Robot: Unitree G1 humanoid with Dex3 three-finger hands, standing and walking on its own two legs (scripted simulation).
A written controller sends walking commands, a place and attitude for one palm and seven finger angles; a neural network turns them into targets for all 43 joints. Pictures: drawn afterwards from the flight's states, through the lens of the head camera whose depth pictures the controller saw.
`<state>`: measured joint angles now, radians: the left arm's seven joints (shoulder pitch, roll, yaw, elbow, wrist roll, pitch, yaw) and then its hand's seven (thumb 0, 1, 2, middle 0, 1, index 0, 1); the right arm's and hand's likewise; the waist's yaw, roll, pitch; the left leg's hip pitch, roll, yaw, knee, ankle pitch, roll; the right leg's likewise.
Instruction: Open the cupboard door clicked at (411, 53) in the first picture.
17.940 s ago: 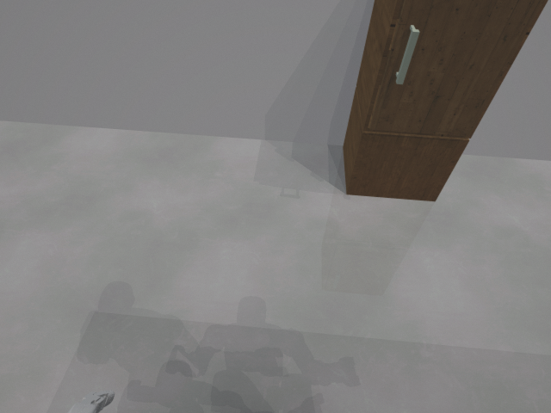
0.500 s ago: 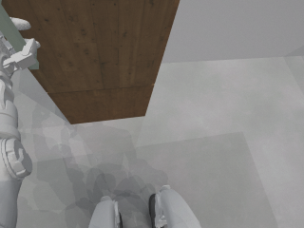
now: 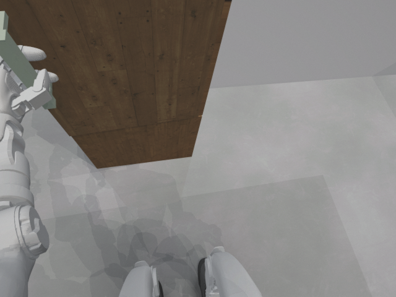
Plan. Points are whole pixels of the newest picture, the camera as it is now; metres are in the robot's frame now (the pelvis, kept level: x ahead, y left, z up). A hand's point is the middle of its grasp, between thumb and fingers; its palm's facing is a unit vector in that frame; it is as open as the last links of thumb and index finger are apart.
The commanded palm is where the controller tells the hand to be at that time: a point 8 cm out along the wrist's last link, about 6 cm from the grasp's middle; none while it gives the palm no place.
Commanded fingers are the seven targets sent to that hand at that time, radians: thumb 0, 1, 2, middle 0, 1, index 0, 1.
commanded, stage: pull the door open along its arc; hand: left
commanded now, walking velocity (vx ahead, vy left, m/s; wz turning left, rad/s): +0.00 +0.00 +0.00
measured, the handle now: (29, 66) +0.55 +0.27 +0.06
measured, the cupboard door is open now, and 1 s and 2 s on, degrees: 3 46 46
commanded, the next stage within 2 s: open thumb and fingers to let go in 0.72 s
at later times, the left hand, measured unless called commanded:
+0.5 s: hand (85, 156) +0.37 +0.16 +0.05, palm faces +0.41 -0.91 +0.02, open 5.8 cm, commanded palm +0.30 +0.19 +0.05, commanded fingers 0.00 0.90 0.90 -0.40 -1.35 -0.40 -1.35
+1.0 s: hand (143, 194) +0.30 +0.07 +0.05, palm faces +0.49 -0.87 -0.04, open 6.4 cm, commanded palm +0.24 +0.12 +0.05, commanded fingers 0.00 0.20 0.60 -0.35 -1.27 -0.35 -1.27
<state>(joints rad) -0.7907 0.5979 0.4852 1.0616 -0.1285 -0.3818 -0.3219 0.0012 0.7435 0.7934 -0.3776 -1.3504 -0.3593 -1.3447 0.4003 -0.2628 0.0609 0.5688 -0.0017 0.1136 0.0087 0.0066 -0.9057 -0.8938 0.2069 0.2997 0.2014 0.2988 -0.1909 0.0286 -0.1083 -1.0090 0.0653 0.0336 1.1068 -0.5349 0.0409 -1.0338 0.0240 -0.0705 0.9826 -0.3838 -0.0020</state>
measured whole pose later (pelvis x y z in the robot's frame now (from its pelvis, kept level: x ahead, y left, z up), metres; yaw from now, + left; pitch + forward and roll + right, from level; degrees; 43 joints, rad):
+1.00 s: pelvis +0.00 -0.05 +0.01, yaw +6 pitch +14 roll +1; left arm 0.02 -0.07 -0.15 0.26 0.11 -0.35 0.59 -0.01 0.59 0.75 -0.38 -1.33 -0.37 -1.33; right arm 0.15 -0.17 0.01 0.59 -0.07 -0.02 0.00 0.01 -0.91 -0.89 0.20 0.30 0.20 0.30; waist 0.00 0.01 -0.13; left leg -0.77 0.02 -0.02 1.03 -0.50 -0.03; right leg -0.82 -0.02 -0.12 1.02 -0.45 -0.07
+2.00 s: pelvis -0.01 -0.01 +0.01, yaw +5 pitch +12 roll -1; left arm 0.10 0.08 -0.19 0.17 -0.09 -0.38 -0.01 -0.02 -0.50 0.30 -0.19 -0.35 -0.15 -0.35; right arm 0.23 -0.22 0.02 0.52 0.00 -0.05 -0.01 0.02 -0.91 -0.89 0.21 0.30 0.20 0.30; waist 0.00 0.04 -0.11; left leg -0.75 0.00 0.01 1.05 -0.51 0.03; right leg -0.79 -0.04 -0.09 1.01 -0.43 -0.01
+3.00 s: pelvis +0.00 -0.03 -0.01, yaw +5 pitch +16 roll -2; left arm 0.56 0.20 0.08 -0.18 -0.23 -0.39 -0.21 -0.02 -0.49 0.30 -0.15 -0.30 -0.15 -0.30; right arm 0.24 -0.22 0.01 0.43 0.02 -0.09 -0.05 0.02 -0.90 -0.89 0.21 0.30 0.20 0.30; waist 0.01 0.03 -0.16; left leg -0.87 0.02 -0.03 1.18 -0.59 0.00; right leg -0.90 -0.02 -0.12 1.13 -0.51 -0.04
